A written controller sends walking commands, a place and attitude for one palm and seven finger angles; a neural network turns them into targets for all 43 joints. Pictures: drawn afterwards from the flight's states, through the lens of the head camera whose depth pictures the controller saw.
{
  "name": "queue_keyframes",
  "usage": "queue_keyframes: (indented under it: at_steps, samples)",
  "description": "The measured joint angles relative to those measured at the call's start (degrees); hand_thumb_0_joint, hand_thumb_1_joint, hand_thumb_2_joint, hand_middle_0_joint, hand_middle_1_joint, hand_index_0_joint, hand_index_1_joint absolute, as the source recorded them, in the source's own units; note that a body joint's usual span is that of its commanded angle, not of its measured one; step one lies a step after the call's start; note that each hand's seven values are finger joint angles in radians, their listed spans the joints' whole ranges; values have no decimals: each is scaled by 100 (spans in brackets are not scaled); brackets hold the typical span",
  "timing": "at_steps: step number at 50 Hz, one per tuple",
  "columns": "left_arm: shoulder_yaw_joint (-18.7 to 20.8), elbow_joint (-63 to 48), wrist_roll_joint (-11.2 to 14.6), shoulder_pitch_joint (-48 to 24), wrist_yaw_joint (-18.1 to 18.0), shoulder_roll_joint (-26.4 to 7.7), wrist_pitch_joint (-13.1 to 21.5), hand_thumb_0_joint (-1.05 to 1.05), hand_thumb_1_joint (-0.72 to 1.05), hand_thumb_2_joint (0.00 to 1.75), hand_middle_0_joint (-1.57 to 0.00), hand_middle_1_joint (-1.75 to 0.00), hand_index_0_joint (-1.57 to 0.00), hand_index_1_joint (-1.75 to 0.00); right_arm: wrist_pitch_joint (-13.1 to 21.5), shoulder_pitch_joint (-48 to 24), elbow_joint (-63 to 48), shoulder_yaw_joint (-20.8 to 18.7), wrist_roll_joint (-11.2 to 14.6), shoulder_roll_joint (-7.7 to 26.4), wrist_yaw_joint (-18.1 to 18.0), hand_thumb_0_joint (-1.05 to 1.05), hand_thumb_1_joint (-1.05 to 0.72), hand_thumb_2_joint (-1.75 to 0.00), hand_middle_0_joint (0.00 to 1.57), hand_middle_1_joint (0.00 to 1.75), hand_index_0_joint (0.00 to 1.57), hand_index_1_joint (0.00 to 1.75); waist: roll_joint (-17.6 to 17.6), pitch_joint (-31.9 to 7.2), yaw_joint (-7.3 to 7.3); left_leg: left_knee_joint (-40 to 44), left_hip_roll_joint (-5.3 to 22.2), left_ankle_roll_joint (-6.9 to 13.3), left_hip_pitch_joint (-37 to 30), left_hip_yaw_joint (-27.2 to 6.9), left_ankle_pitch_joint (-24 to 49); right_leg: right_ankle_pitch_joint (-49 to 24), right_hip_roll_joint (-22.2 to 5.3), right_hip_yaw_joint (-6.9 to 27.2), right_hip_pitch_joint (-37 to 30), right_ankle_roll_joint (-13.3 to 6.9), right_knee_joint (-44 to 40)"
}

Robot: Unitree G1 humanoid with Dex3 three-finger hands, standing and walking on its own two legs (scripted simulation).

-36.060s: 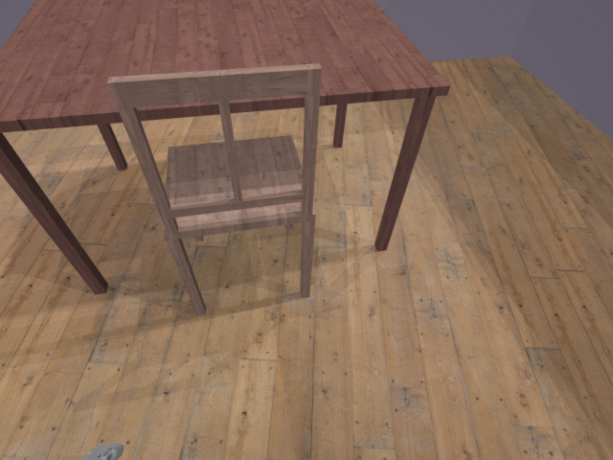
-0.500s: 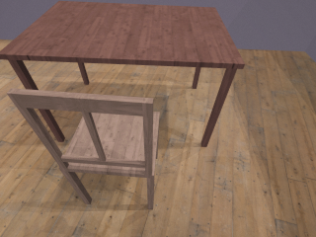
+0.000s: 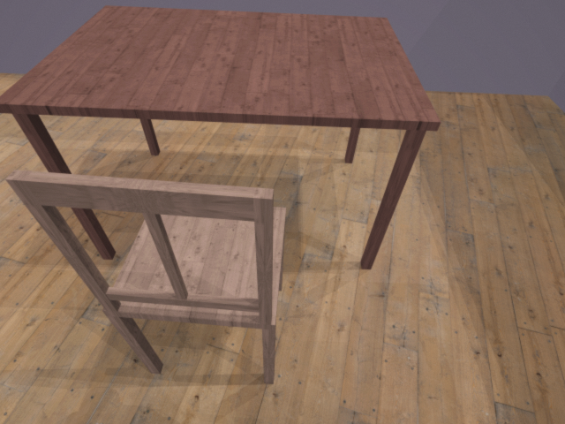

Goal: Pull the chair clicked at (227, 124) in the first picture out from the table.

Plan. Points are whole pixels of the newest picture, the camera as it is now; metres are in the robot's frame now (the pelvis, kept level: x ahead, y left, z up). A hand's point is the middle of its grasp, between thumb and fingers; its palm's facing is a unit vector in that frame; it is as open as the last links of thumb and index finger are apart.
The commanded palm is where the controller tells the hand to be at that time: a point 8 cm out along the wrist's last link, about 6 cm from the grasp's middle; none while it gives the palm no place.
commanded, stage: look again from close up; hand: left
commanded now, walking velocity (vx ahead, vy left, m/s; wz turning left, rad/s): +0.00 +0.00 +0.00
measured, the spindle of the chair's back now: (168, 259) +0.41 +0.24 -0.08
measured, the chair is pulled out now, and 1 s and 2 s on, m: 0.30 0.30 0.30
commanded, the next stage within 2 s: none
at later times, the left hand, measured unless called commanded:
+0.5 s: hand out of the picture +0.00 +0.16 -0.18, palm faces +0.03 -0.98 -0.18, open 7.4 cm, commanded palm none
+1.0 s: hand out of the picture -0.01 +0.16 -0.18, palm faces +0.03 -0.98 -0.17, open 7.4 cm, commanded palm none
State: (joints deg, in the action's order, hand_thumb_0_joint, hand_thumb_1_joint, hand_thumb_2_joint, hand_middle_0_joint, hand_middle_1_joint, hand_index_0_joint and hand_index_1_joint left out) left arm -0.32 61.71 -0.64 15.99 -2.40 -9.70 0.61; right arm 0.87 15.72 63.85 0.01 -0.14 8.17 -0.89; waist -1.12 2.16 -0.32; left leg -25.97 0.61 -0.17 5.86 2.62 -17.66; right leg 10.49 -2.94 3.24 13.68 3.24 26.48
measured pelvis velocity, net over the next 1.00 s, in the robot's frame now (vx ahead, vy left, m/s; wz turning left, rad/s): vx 0.00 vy -0.01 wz -0.01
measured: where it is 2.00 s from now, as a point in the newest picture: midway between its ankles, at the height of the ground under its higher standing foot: outside the picture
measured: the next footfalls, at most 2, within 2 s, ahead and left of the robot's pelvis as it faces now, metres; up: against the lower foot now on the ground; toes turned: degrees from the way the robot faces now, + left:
none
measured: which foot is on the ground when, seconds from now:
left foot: down 0.00-1.00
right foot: down 0.00-1.00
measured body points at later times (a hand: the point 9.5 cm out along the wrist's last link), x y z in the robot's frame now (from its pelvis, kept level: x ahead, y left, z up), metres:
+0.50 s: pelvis +0.00 -0.01 +0.00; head +0.00 +0.00 +0.45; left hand +0.00 +0.21 -0.16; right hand -0.01 -0.22 -0.16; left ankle -0.04 +0.12 -0.74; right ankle +0.04 -0.16 -0.74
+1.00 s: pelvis +0.00 -0.01 +0.00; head +0.00 +0.00 +0.45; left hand -0.01 +0.21 -0.16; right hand -0.02 -0.21 -0.16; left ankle -0.04 +0.12 -0.74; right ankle +0.04 -0.16 -0.74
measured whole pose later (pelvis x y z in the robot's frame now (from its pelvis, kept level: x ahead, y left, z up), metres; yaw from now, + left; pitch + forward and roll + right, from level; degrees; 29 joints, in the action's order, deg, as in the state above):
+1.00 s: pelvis +0.00 -0.01 +0.00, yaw -1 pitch -2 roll +0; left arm -0.1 62.6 -0.7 18.9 -2.5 -8.1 0.6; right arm 1.0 18.4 65.8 0.0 0.0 6.5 -1.2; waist -1.3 1.2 -0.1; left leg -25.9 1.6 -0.7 5.8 3.0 -17.9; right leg 10.5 -1.9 3.5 13.9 2.6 26.5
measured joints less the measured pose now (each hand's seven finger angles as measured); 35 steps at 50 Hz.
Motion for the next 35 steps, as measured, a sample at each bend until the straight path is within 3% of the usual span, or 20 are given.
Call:
queue_keyframes:
  at_steps: [35]
  samples:
    - [7, 103, -4, 255, 0, 145, 0, 0, 91, 90, -20, -30, -20, -30, 0, 239, 199, 7, 10, -118, -17, 0, -91, -90, 20, 30, 20, 30, -8, -75, 21, 47, 87, -61, -10, 5, 16, -25, 86, -10, 0, -64, -48]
